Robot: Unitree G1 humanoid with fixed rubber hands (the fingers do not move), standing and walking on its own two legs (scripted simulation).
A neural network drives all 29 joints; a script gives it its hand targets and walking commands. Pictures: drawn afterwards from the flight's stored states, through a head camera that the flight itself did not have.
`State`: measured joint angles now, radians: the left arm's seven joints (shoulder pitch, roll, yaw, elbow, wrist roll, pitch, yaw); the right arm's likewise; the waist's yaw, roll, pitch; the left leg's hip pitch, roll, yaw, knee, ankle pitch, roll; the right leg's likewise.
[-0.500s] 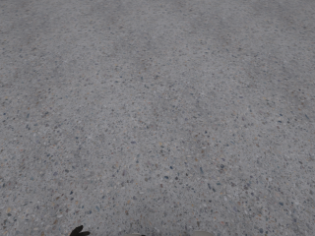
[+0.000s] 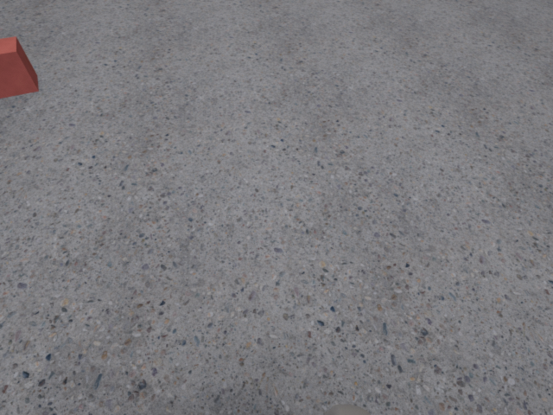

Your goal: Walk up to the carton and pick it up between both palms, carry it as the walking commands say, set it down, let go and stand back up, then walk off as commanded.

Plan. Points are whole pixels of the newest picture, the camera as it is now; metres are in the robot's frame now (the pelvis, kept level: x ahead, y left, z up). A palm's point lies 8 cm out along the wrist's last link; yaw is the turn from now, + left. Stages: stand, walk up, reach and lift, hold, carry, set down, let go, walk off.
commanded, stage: walk up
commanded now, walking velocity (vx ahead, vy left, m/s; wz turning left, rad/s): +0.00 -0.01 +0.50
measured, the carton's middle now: (8, 67) +2.03 +1.58 -0.64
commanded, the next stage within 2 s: none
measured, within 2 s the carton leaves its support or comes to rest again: neither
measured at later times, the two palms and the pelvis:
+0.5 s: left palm out of the picture -0.08 +0.29 -0.13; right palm (391, 383) +0.19 -0.16 -0.10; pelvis +0.02 +0.06 +0.01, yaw +15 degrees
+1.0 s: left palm (13, 331) +0.27 +0.44 -0.11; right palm (312, 370) +0.22 -0.05 -0.16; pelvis +0.21 +0.17 -0.01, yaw +28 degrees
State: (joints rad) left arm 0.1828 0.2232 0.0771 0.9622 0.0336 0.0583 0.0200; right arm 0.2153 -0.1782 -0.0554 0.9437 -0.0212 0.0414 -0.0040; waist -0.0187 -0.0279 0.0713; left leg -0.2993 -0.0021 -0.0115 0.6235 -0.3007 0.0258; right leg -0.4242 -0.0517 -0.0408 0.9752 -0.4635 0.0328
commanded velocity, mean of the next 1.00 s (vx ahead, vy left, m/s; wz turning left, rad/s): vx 0.40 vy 0.09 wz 0.47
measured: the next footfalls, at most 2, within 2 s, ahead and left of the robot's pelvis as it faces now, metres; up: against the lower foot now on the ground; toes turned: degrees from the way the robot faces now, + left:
right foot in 0.12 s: +0.06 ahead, -0.13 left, +0.00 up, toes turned +0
left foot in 0.54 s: +0.06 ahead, +0.24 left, +0.00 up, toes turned +23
